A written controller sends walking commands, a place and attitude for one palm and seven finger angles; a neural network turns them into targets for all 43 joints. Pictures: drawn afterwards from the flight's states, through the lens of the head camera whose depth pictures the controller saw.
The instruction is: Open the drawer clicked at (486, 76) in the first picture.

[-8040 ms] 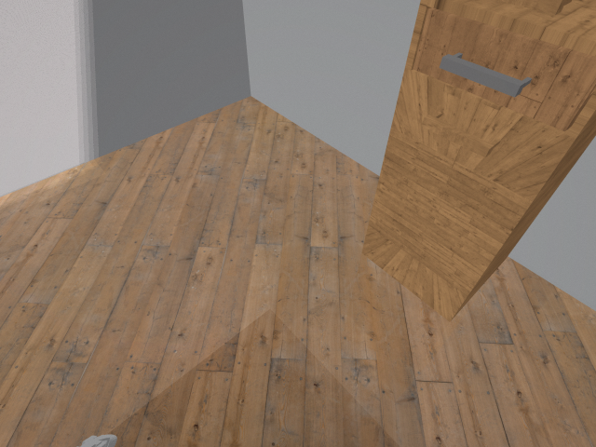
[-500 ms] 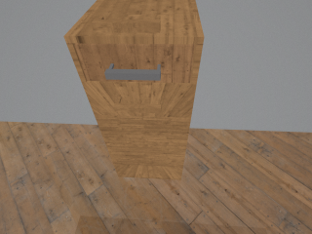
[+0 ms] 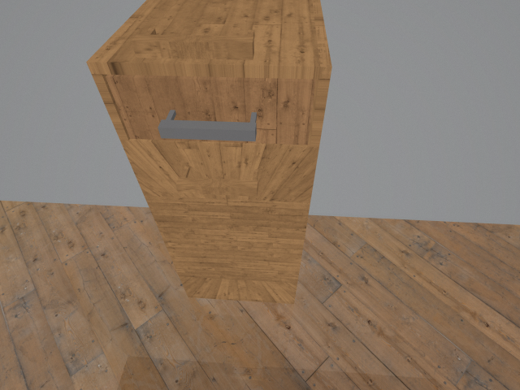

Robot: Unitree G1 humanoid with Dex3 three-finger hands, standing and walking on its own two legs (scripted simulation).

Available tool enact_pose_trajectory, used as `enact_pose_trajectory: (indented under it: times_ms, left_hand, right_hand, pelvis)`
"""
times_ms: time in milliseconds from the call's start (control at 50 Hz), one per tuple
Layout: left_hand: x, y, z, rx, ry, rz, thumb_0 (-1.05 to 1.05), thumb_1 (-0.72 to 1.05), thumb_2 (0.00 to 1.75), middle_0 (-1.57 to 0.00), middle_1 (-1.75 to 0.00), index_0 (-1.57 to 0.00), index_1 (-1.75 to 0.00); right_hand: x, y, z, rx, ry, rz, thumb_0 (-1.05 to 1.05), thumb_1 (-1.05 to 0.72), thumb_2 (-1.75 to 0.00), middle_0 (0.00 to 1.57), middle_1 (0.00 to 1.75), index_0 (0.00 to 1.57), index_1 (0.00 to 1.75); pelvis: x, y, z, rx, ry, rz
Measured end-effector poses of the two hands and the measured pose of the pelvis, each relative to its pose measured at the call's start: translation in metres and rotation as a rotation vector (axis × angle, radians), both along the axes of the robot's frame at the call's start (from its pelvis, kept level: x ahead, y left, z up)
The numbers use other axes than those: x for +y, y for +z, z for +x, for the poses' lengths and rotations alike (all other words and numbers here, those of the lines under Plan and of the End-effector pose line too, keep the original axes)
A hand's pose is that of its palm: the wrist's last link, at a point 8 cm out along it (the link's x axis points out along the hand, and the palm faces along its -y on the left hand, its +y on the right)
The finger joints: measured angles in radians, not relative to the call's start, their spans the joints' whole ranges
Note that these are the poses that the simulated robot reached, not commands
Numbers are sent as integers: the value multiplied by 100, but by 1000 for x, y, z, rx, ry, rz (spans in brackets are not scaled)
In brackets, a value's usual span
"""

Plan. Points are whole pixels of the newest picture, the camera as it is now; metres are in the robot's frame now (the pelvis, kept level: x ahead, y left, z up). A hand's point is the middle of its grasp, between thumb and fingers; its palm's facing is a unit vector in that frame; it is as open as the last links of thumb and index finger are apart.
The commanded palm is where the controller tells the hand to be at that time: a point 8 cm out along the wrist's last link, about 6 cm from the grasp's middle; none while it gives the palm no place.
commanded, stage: shuffle to correct the standing spot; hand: left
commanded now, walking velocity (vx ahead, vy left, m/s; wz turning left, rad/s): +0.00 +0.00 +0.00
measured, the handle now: (210, 123) +0.55 +0.13 +0.12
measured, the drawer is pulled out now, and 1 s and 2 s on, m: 0.00 0.00 0.00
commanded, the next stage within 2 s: come to a stop and stand still in 0.12 s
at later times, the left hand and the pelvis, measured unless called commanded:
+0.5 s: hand out of the picture +0.02 +0.14 -0.17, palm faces +0.05 -0.98 -0.19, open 7.3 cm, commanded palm none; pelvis +0.02 -0.03 +0.00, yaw +1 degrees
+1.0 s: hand out of the picture +0.01 +0.17 -0.18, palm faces +0.04 -0.98 -0.20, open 7.3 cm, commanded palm none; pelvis +0.00 -0.01 +0.00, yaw +1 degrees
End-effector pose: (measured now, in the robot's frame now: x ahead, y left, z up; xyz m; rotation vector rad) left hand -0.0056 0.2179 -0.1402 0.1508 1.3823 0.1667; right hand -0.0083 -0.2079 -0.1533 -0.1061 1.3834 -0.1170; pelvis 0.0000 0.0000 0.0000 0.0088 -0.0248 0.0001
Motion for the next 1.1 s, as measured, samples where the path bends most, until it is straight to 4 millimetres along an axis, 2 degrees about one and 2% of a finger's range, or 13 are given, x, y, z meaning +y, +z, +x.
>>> enact_pose_trajectory:
  times_ms: [220,400,720,860,960,1100]
  left_hand:
    - [-10,-3,8,3,7,-12,1,92,90,-20,-30,-20,-30]
    - [-27,-5,14,12,16,-15,1,92,90,-20,-30,-20,-30]
    - [-36,-1,14,-2,33,-4,2,93,90,-20,-30,-20,-30]
    - [-24,-5,4,-32,5,4,1,92,90,-20,-30,-20,-30]
    - [-9,-7,3,-41,5,-4,1,91,90,-20,-30,-20,-30]
    - [9,-1,2,-57,5,10,1,91,90,-20,-30,-20,-30]
  right_hand:
    - [-16,2,9,10,5,-22,0,-91,-90,20,30,20,30]
    - [-33,0,11,40,-11,-33,0,-91,-90,20,30,20,30]
    - [-34,3,18,35,11,-8,0,-91,-90,20,30,20,30]
    - [-36,0,20,-27,0,-33,1,-92,-90,20,30,20,30]
    - [-21,2,13,-63,15,-29,1,-92,-90,20,30,19,30]
    - [0,1,-3,-26,36,1,1,-92,-90,20,30,20,30]
  pelvis:
    - [-11,-1,10,3,4,0]
    - [-26,-3,21,8,8,-2]
    - [-37,2,21,6,21,-8]
    - [-23,-5,3,6,23,-35]
    - [-10,-5,-3,-12,19,-18]
    - [1,-2,-7,-8,18,-2]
